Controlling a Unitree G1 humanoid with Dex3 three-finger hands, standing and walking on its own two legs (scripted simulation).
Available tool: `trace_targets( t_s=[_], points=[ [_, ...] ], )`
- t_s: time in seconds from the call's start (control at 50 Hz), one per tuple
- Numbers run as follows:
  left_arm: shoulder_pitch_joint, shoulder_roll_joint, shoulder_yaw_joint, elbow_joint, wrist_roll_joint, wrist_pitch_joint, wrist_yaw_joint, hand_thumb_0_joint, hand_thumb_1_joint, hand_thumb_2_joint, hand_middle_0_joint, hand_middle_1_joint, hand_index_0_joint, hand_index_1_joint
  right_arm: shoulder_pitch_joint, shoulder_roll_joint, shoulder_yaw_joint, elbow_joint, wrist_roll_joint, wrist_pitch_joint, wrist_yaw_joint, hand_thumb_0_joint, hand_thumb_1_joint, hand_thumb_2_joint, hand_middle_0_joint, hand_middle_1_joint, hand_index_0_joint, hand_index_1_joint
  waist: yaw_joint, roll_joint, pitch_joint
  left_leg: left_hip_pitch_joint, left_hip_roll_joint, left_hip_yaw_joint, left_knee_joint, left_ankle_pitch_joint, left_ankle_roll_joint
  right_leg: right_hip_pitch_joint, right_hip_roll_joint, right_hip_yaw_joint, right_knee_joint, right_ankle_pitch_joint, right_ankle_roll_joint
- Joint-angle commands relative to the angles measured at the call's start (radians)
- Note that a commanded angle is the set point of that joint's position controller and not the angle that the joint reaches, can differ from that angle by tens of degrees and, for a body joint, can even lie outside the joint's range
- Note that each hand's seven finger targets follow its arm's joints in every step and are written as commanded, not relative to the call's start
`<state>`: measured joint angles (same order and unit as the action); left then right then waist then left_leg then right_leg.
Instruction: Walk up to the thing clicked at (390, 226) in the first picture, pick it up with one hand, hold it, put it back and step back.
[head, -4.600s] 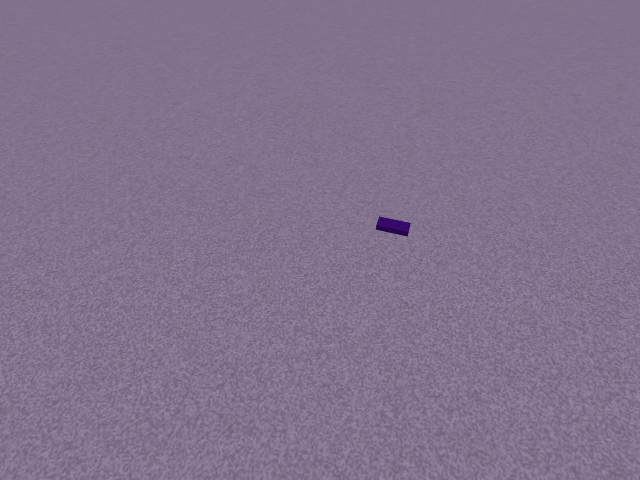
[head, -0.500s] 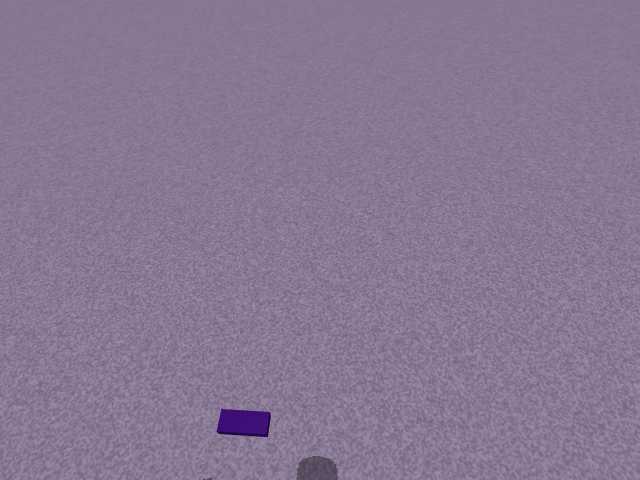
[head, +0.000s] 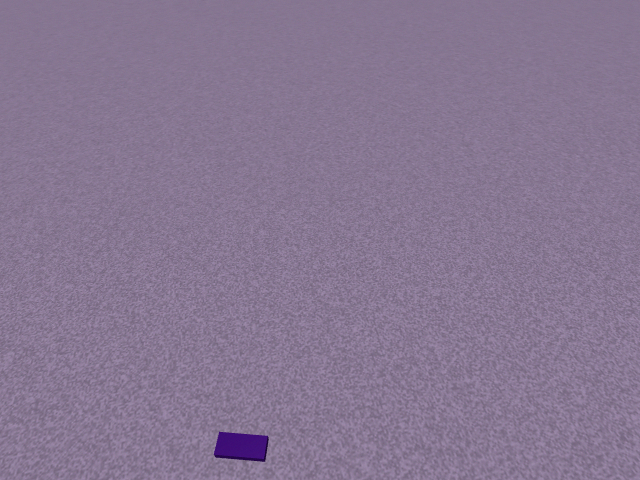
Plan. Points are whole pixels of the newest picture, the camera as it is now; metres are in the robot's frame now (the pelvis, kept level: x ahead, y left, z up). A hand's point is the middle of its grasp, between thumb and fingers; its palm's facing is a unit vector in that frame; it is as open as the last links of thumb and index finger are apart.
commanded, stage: walk up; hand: left
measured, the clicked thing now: (241, 446) +0.40 +0.27 -0.77
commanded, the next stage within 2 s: none
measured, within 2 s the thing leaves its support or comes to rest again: neither
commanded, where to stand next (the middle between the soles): +0.05 -0.01 m, yaw -1 degrees
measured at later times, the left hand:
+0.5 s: hand out of the picture +0.09 +0.27 -0.15, palm faces +0.04 -0.92 -0.39, open 7.4 cm
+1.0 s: hand out of the picture +0.05 +0.31 -0.18, palm faces -0.09 -0.95 -0.30, open 7.4 cm
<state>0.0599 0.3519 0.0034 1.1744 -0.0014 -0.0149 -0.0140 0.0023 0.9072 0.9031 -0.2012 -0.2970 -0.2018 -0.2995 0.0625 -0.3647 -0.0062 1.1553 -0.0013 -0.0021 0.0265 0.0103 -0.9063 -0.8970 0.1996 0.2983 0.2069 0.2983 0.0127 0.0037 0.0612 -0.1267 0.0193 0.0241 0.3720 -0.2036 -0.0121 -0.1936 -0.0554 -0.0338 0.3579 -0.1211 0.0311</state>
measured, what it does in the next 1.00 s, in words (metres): steps on the spot: left foot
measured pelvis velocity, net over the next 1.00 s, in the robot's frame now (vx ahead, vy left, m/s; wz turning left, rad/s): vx -0.02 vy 0.03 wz -0.05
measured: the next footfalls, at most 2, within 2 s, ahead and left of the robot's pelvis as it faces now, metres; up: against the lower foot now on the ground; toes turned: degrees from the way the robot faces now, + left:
left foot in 0.66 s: -0.02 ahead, +0.17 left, +0.00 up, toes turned +0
right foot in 1.10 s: +0.09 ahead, -0.15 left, +0.00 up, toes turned -3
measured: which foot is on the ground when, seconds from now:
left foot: down 0.00-0.46, up 0.48-0.64, down 0.66-1.00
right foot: down 0.00-0.66, up 0.68-1.00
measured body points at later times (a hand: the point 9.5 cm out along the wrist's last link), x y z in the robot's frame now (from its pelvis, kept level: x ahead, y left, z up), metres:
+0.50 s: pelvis -0.01 +0.00 -0.01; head +0.03 -0.01 +0.44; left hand +0.08 +0.32 -0.13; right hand +0.09 -0.31 -0.14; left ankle -0.01 +0.13 -0.73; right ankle +0.05 -0.14 -0.75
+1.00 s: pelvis -0.02 +0.03 -0.01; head +0.00 +0.07 +0.43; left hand +0.05 +0.36 -0.16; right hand -0.04 -0.32 -0.09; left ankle -0.06 +0.17 -0.75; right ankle +0.01 -0.15 -0.70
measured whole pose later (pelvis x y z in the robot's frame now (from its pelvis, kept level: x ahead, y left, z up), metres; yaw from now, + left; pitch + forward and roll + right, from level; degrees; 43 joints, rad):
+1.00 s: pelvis -0.02 +0.03 -0.01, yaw -3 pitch -3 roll +0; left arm 0.21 0.46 0.10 0.98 0.04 0.08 -0.08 0.00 0.91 0.90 -0.20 -0.30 -0.20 -0.30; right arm 0.36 -0.41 -0.09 0.94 -0.03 -0.08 -0.01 0.01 -0.90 -0.90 0.21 0.30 0.21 0.30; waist -0.02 -0.11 0.10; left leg -0.10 0.07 0.04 0.52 -0.36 -0.02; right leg -0.44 -0.01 0.14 0.91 -0.34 0.01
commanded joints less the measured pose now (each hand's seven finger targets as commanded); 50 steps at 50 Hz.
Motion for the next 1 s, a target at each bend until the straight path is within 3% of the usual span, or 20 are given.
trace_targets(
  t_s=[0.0,0.34,0.36,0.4,0.42,0.44,0.46,0.48,0.54,0.58,0.62,0.64,0.66,0.68,0.72,0.76,0.82,0.9,0.94,0.98],
  points=[
    [-0.057,0.211,0.035,-0.053,0.003,-0.029,0.020,0.000,0.900,0.900,-0.200,-0.300,-0.200,-0.300,-0.048,-0.209,-0.043,-0.058,0.005,-0.012,-0.018,0.000,-0.900,-0.900,0.200,0.300,0.200,0.300,-0.010,-0.012,-0.116,0.009,0.112,-0.085,-0.077,0.104,0.037,0.062,-0.094,0.082,-0.058,0.089,-0.032],
    [-0.052,0.212,0.047,-0.067,0.013,-0.025,0.022,0.000,0.900,0.900,-0.200,-0.300,-0.200,-0.300,-0.034,-0.199,-0.045,-0.061,0.000,-0.008,-0.018,0.000,-0.900,-0.900,0.200,0.300,0.200,0.300,-0.011,-0.020,-0.106,-0.003,0.110,-0.089,-0.103,0.059,0.033,0.080,-0.097,0.087,-0.074,0.039,-0.034],
    [-0.037,0.300,0.082,-0.080,-0.006,-0.019,0.046,0.000,0.900,0.900,-0.200,-0.300,-0.200,-0.300,-0.065,-0.283,-0.081,-0.075,-0.015,0.026,-0.011,0.000,-0.900,-0.900,0.200,0.300,0.200,0.300,0.009,0.037,0.004,-0.061,0.081,-0.084,0.008,0.272,0.030,0.006,-0.129,0.104,0.004,0.285,-0.043],
    [0.019,0.313,0.092,-0.095,-0.012,-0.014,0.063,0.000,0.900,0.900,-0.200,-0.300,-0.200,-0.300,-0.040,-0.236,-0.081,-0.111,-0.002,0.043,-0.007,0.000,-0.900,-0.900,0.200,0.300,0.200,0.300,0.010,-0.023,-0.079,-0.045,0.052,-0.050,0.126,0.295,0.025,0.039,-0.177,0.131,0.025,0.408,-0.088],
    [0.027,0.328,0.101,-0.108,-0.011,-0.012,0.068,0.000,0.900,0.900,-0.200,-0.300,-0.200,-0.300,-0.022,-0.227,-0.084,-0.128,-0.002,0.051,-0.004,0.000,-0.900,-0.900,0.200,0.300,0.200,0.300,0.014,-0.078,-0.114,-0.071,0.018,-0.033,0.225,0.199,0.018,0.064,-0.223,0.174,0.016,0.430,-0.133],
    [0.016,0.344,0.107,-0.133,-0.004,-0.008,0.076,0.000,0.900,0.900,-0.200,-0.300,-0.200,-0.300,0.003,-0.215,-0.088,-0.147,-0.006,0.063,0.001,0.000,-0.900,-0.900,0.200,0.300,0.200,0.300,0.021,-0.160,-0.135,-0.126,-0.035,-0.021,0.376,-0.118,0.013,0.075,-0.304,0.255,0.002,0.472,-0.208],
    [0.010,0.353,0.110,-0.164,0.011,-0.007,0.081,0.000,0.900,0.900,-0.200,-0.300,-0.200,-0.300,0.007,-0.206,-0.090,-0.178,-0.016,0.081,0.008,0.000,-0.900,-0.900,0.200,0.300,0.200,0.300,0.031,-0.180,-0.120,-0.172,-0.045,-0.080,0.549,-0.310,0.012,0.023,-0.372,0.302,-0.027,0.448,-0.269],
    [-0.019,0.350,0.116,-0.190,0.022,-0.005,0.084,0.000,0.900,0.900,-0.200,-0.300,-0.200,-0.300,0.030,-0.203,-0.095,-0.192,-0.016,0.093,0.012,0.000,-0.900,-0.900,0.200,0.300,0.200,0.300,0.013,-0.182,-0.112,-0.197,-0.019,-0.141,0.655,-0.326,0.016,-0.022,-0.392,0.288,-0.026,0.403,-0.300],
    [-0.080,0.315,0.106,-0.241,0.040,0.001,0.083,0.000,0.900,0.900,-0.200,-0.300,-0.200,-0.300,0.090,-0.206,-0.110,-0.209,-0.010,0.090,0.016,0.000,-0.900,-0.900,0.200,0.300,0.200,0.300,-0.037,-0.188,-0.168,-0.178,0.016,-0.133,0.601,-0.304,0.022,-0.031,-0.284,0.145,0.064,0.309,-0.236],
    [-0.102,0.286,0.099,-0.265,0.060,0.010,0.064,0.000,0.900,0.900,-0.200,-0.300,-0.200,-0.300,0.162,-0.204,-0.114,-0.176,-0.012,0.066,0.009,0.000,-0.900,-0.900,0.200,0.300,0.200,0.300,-0.050,-0.246,-0.216,-0.134,0.021,-0.075,0.307,-0.294,0.025,-0.002,-0.225,0.130,0.125,0.022,-0.198],
    [-0.075,0.194,0.068,-0.265,0.043,0.052,0.037,0.000,0.900,0.900,-0.200,-0.300,-0.200,-0.300,0.211,-0.202,-0.119,-0.120,-0.032,0.015,-0.010,0.000,-0.900,-0.900,0.200,0.300,0.200,0.300,-0.068,-0.037,-0.169,0.062,-0.016,-0.052,-0.059,-0.119,0.004,-0.184,-0.062,0.026,0.374,-0.323,-0.129],
    [-0.031,0.132,0.057,-0.293,0.032,0.068,0.031,0.000,0.900,0.900,-0.200,-0.300,-0.200,-0.300,0.193,-0.327,-0.142,-0.151,-0.066,-0.004,-0.027,0.000,-0.900,-0.900,0.200,0.300,0.200,0.300,-0.044,0.206,-0.092,0.077,0.217,-0.430,-0.140,-0.168,0.059,-0.418,0.077,0.067,0.562,-0.502,-0.075],
    [-0.042,0.211,0.085,-0.292,0.044,0.078,0.036,0.000,0.900,0.900,-0.200,-0.300,-0.200,-0.300,0.140,-0.450,-0.159,-0.202,-0.052,-0.013,-0.041,0.000,-0.900,-0.900,0.200,0.300,0.200,0.300,-0.047,0.131,-0.058,-0.123,0.381,-0.616,-0.143,-0.176,0.188,-0.382,0.051,0.233,0.573,-0.472,-0.051],
    [-0.113,0.272,0.103,-0.286,0.047,0.084,0.035,0.000,0.900,0.900,-0.200,-0.300,-0.200,-0.300,0.082,-0.445,-0.156,-0.212,-0.035,-0.023,-0.053,0.000,-0.900,-0.900,0.200,0.300,0.200,0.300,-0.052,0.079,0.018,-0.240,0.409,-0.628,-0.149,-0.132,0.237,-0.326,0.030,0.289,0.659,-0.432,-0.048],
    [0.007,0.292,0.116,-0.280,0.038,0.094,0.015,0.000,0.900,0.900,-0.200,-0.300,-0.200,-0.300,0.066,-0.400,-0.151,-0.215,-0.032,-0.043,-0.084,0.000,-0.900,-0.900,0.200,0.300,0.200,0.300,0.019,0.040,-0.005,-0.022,0.311,-0.395,0.005,0.164,0.194,-0.443,0.066,0.322,0.772,-0.320,-0.047],
    [0.028,0.302,0.135,-0.298,0.055,0.099,-0.009,0.000,0.900,0.900,-0.200,-0.300,-0.200,-0.300,0.209,-0.370,-0.162,-0.204,-0.026,-0.062,-0.103,0.000,-0.900,-0.900,0.200,0.300,0.200,0.300,-0.014,0.054,-0.058,0.110,0.278,-0.314,0.061,0.243,0.165,-0.469,0.059,0.296,0.781,-0.263,-0.043],
    [0.006,0.281,0.132,-0.336,0.055,0.087,-0.046,0.000,0.900,0.900,-0.200,-0.300,-0.200,-0.300,0.305,-0.350,-0.172,-0.216,-0.022,-0.087,-0.098,0.000,-0.900,-0.900,0.200,0.300,0.200,0.300,-0.057,0.106,-0.062,0.211,0.260,-0.314,0.008,0.069,0.141,-0.516,0.060,0.279,0.742,-0.205,-0.035],
    [-0.008,0.282,0.127,-0.335,0.039,0.054,-0.059,0.000,0.900,0.900,-0.200,-0.300,-0.200,-0.300,0.295,-0.342,-0.161,-0.273,-0.029,-0.097,-0.069,0.000,-0.900,-0.900,0.200,0.300,0.200,0.300,-0.081,0.173,0.059,0.111,0.279,-0.301,-0.104,-0.184,0.207,-0.483,0.041,0.217,0.603,-0.218,-0.011],
    [-0.016,0.280,0.123,-0.339,0.035,0.035,-0.065,0.000,0.900,0.900,-0.200,-0.300,-0.200,-0.300,0.304,-0.350,-0.157,-0.294,-0.031,-0.097,-0.054,0.000,-0.900,-0.900,0.200,0.300,0.200,0.300,-0.090,0.193,0.086,0.075,0.285,-0.256,-0.117,-0.176,0.221,-0.430,0.023,0.156,0.494,-0.235,-0.013],
    [0.016,0.253,0.115,-0.323,0.025,0.021,-0.061,0.000,0.900,0.900,-0.200,-0.300,-0.200,-0.300,0.257,-0.337,-0.141,-0.316,-0.031,-0.090,-0.042,0.000,-0.900,-0.900,0.200,0.300,0.200,0.300,-0.058,0.235,0.098,-0.026,0.250,-0.150,-0.071,-0.039,0.198,-0.281,0.011,0.081,0.383,-0.241,-0.024]
  ],
)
